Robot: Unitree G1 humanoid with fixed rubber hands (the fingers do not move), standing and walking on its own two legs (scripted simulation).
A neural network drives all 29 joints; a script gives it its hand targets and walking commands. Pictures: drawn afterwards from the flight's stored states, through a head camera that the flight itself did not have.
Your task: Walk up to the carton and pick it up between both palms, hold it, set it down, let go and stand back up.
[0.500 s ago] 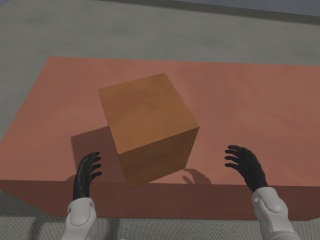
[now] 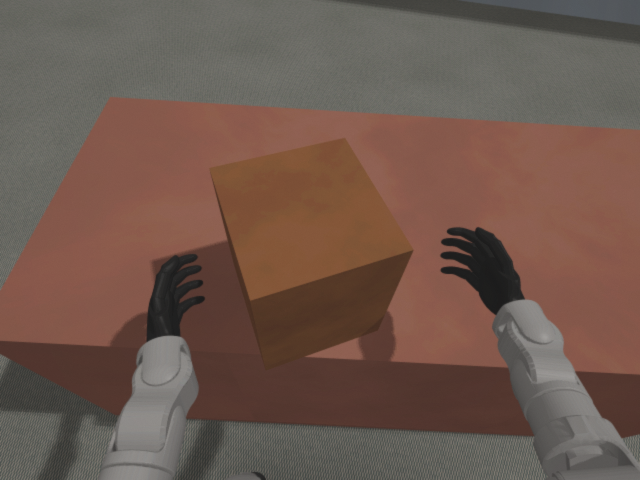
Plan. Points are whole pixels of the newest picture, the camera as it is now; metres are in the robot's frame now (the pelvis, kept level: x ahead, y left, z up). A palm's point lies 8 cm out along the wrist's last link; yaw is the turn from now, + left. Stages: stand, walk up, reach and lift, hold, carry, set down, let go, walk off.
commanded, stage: reach and lift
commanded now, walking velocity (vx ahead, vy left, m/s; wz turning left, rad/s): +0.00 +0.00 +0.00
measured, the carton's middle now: (303, 258) +0.43 +0.05 -0.04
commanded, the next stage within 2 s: none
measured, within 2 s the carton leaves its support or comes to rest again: neither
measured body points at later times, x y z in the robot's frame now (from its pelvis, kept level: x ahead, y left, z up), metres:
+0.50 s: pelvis +0.01 +0.00 +0.00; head +0.08 +0.00 +0.45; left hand +0.35 +0.22 +0.06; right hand +0.45 -0.17 +0.07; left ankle +0.05 +0.15 -0.73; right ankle +0.01 -0.08 -0.73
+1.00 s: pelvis +0.01 +0.00 +0.00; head +0.08 +0.00 +0.45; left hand +0.36 +0.23 +0.04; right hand +0.47 -0.17 +0.06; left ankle +0.05 +0.15 -0.73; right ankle +0.01 -0.08 -0.73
